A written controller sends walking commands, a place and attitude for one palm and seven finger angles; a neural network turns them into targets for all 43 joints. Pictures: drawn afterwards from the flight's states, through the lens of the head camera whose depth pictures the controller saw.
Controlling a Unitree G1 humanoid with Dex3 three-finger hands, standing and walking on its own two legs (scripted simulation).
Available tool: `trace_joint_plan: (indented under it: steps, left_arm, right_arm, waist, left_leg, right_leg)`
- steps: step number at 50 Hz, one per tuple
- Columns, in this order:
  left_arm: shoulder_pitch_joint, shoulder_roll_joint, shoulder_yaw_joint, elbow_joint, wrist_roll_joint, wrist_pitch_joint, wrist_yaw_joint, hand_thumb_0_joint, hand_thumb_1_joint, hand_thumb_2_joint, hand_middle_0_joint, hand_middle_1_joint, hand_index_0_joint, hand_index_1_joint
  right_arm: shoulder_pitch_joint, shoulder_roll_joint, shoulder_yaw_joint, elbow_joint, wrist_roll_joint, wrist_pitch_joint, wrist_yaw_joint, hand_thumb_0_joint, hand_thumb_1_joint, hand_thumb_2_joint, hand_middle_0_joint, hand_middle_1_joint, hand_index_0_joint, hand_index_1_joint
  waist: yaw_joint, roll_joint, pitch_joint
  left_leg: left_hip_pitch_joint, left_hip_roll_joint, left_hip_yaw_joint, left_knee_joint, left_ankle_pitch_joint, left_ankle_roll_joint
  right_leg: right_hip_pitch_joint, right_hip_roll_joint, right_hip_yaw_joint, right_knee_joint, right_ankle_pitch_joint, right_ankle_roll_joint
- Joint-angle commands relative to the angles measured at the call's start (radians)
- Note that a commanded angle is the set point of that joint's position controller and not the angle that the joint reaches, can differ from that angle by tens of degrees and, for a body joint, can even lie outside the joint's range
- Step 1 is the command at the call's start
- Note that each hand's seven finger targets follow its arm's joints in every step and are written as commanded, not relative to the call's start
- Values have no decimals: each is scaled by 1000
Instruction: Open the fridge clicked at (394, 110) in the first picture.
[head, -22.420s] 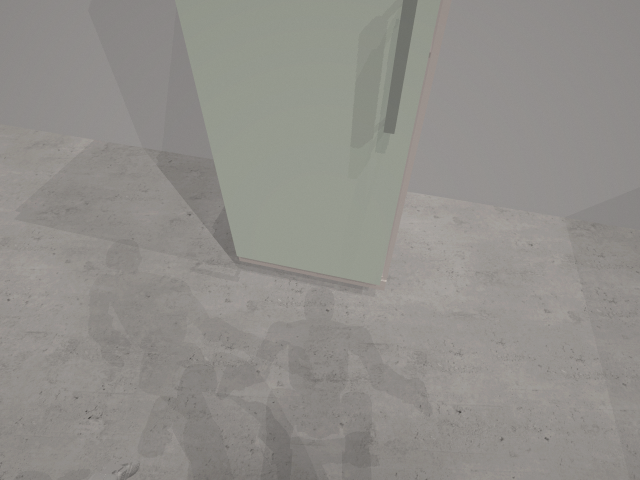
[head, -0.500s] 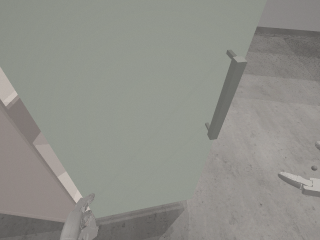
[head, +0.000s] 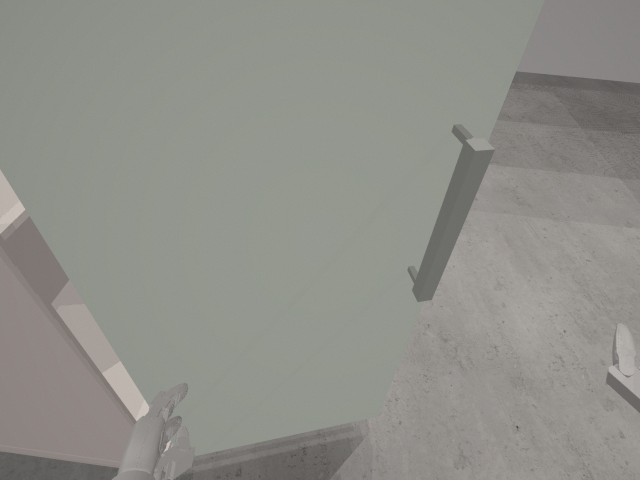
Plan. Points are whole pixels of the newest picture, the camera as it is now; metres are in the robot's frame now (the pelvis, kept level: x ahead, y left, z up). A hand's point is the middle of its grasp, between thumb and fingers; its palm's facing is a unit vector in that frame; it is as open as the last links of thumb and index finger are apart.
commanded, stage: draw the hand back to the body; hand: right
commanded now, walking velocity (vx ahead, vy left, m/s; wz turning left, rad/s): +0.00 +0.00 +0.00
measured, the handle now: (438, 223) +0.42 -0.17 +0.12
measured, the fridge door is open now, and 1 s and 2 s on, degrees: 71 71 71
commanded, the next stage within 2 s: step back with the hand held close in 0.30 s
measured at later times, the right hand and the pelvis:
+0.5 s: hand (633, 378) +0.17 -0.27 +0.16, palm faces +0.50 +0.78 -0.38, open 7.4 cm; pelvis -0.02 +0.00 +0.00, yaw +0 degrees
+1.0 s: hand out of the picture +0.12 -0.29 +0.16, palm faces +0.45 +0.77 -0.45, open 7.4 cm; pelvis -0.08 -0.02 -0.01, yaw +1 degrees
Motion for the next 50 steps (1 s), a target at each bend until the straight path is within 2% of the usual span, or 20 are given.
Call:
trace_joint_plan:
  steps: [1, 3, 6, 13, 15, 19, 20, 21, 22, 23, 24, 25, 27, 30, 35, 40, 44, 47, 49, 50]
  left_arm:
    - [-108, 99, 37, -151, -7, -46, 16, 0, 900, 900, -200, -300, -200, -300]
    - [-113, 98, 35, -150, -7, -43, 18, 0, 900, 900, -200, -300, -200, -300]
    - [-117, 99, 35, -150, -6, -45, 20, 0, 900, 900, -200, -300, -200, -300]
    - [-130, 94, 32, -145, -6, -48, 21, 0, 900, 900, -200, -300, -200, -300]
    - [-133, 97, 34, -146, -8, -46, 23, 0, 900, 900, -200, -300, -200, -300]
    - [-135, 98, 35, -140, -6, -53, 25, 0, 900, 900, -200, -300, -200, -300]
    - [-136, 94, 32, -140, -8, -53, 23, 0, 900, 900, -200, -300, -200, -300]
    - [-142, 91, 28, -148, -5, -60, 19, 0, 900, 900, -200, -300, -200, -300]
    - [-136, 117, 27, -180, -17, -34, 12, 0, 900, 900, -200, -300, -200, -300]
    - [-127, 107, 28, -156, -13, -15, 10, 0, 900, 900, -200, -300, -200, -300]
    - [-132, 113, 36, -166, -12, -1, 7, 0, 900, 900, -200, -300, -200, -300]
    - [-127, 109, 36, -166, -9, 13, 4, 0, 900, 900, -200, -300, -200, -300]
    - [-117, 115, 45, -181, -10, 35, -2, 0, 900, 900, -200, -300, -200, -300]
    - [-122, 122, 52, -203, -13, 60, 4, 0, 900, 900, -200, -300, -200, -300]
    - [-122, 120, 60, -234, -19, 88, 15, 0, 900, 900, -200, -300, -200, -300]
    - [-114, 127, 62, -248, -24, 87, 19, 0, 900, 900, -200, -300, -200, -300]
    - [-102, 138, 67, -248, -24, 72, 18, 0, 900, 900, -200, -300, -200, -300]
    - [-85, 134, 65, -243, -26, 56, 14, 0, 900, 900, -200, -300, -200, -300]
    - [-84, 143, 67, -240, -22, 43, 15, 0, 900, 900, -200, -300, -200, -300]
    - [-78, 137, 62, -237, -22, 36, 14, 0, 900, 900, -200, -300, -200, -300]
  right_arm:
    - [-104, -195, -125, -189, 1, -57, -20, 0, -900, -900, 200, 300, 200, 300]
    - [-118, -194, -125, -182, 0, -59, -22, 0, -900, -900, 200, 300, 200, 300]
    - [-120, -193, -120, -184, 1, -62, -23, 0, -900, -900, 200, 300, 200, 300]
    - [-126, -196, -120, -174, 1, -69, -26, 0, -900, -900, 200, 300, 200, 300]
    - [-124, -196, -121, -164, 5, -68, -25, 0, -900, -900, 200, 300, 200, 300]
    - [-130, -207, -132, -170, 2, -77, -27, 0, -900, -900, 200, 300, 200, 300]
    - [-135, -196, -121, -173, 1, -78, -26, 0, -900, -900, 200, 300, 200, 300]
    - [-168, -152, -61, -221, -3, -86, -21, 0, -900, -900, 200, 300, 200, 300]
    - [-303, -282, -196, -278, -6, -137, -41, 0, -900, -900, 200, 300, 200, 300]
    - [-174, -209, -144, -165, -8, -142, -36, 0, -900, -900, 200, 300, 200, 300]
    - [-142, -214, -151, -172, -13, -151, -36, 0, -900, -900, 200, 300, 200, 300]
    - [-90, -184, -126, -154, -14, -158, -34, 0, -900, -900, 200, 300, 200, 300]
    - [-28, -178, -128, -164, -12, -172, -38, 0, -900, -900, 200, 300, 200, 300]
    - [14, -204, -157, -208, -10, -188, -47, 0, -900, -900, 200, 300, 200, 300]
    - [36, -239, -191, -248, -8, -192, -61, 0, -900, -900, 200, 300, 200, 300]
    - [42, -232, -189, -267, -14, -197, -70, 0, -900, -900, 200, 300, 200, 300]
    - [26, -230, -196, -268, -26, -208, -73, 0, -900, -900, 200, 300, 200, 300]
    - [12, -221, -188, -269, -36, -225, -75, 0, -900, -900, 200, 300, 200, 300]
    - [-11, -238, -202, -295, -41, -239, -78, 0, -900, -900, 200, 300, 200, 300]
    - [-13, -225, -192, -293, -44, -245, -78, 0, -900, -900, 200, 300, 200, 300]
  waist:
    - [10, -4, -71]
    - [8, -32, -60]
    - [6, -20, -77]
    - [5, -24, -40]
    - [5, 1, -37]
    - [2, -32, -42]
    - [5, -58, -30]
    - [11, -71, -35]
    - [50, -39, 27]
    - [57, 43, 31]
    - [52, 69, 30]
    - [57, 78, 3]
    - [59, 37, -53]
    - [61, -12, -108]
    - [61, -4, -142]
    - [62, -40, -123]
    - [64, -41, -82]
    - [72, -4, -51]
    - [75, -19, -37]
    - [77, -16, -33]
  left_leg:
    - [69, -8, 15, -37, 285, 12]
    - [59, -8, 14, -40, 249, 14]
    - [71, -6, 14, -44, 244, 13]
    - [61, -10, 11, -58, 175, 14]
    - [60, -9, 7, -66, 161, 12]
    - [66, -9, 6, -72, 150, 15]
    - [60, -8, 5, -72, 136, 14]
    - [59, -7, 7, -71, 130, 15]
    - [0, 37, -88, -128, 145, 19]
    - [-33, 63, -105, -152, 114, 26]
    - [-51, 72, -117, -165, 128, 33]
    - [-47, 84, -114, -154, 138, 35]
    - [-21, 86, -104, -119, 178, 34]
    - [26, 56, -61, -45, 300, 17]
    - [76, 36, -50, 18, 385, 1]
    - [121, 16, -51, 78, 349, -11]
    - [159, 13, -79, 108, 274, -8]
    - [118, 29, -114, 76, 146, 0]
    - [86, 26, -128, 58, 69, 5]
    - [78, 25, -120, 66, 33, 3]
  right_leg:
    - [-51, -3, -34, -57, 361, -20]
    - [-53, -1, -30, -65, 333, -18]
    - [-47, 1, -30, -68, 318, -23]
    - [-64, 2, -25, -84, 243, -24]
    - [-64, -1, -26, -87, 229, -26]
    - [-62, 1, -25, -92, 217, -25]
    - [-64, 1, -27, -95, 206, -23]
    - [-56, 4, -23, -97, 200, -22]
    - [-144, -21, -15, -54, 115, -40]
    - [-140, -10, -4, -25, 90, -40]
    - [-136, -6, 1, -8, 102, -39]
    - [-134, -9, -1, 2, 119, -37]
    - [-136, -20, 6, -7, 165, -33]
    - [-141, -42, 21, -36, 298, -28]
    - [-189, -59, 28, -48, 338, -32]
    - [-317, -81, 49, -83, 200, -52]
    - [-480, -87, 71, -103, -56, -72]
    - [-544, -72, 72, -82, -239, -78]
    - [-557, -69, 86, -78, -290, -81]
    - [-568, -75, 91, -83, -313, -83]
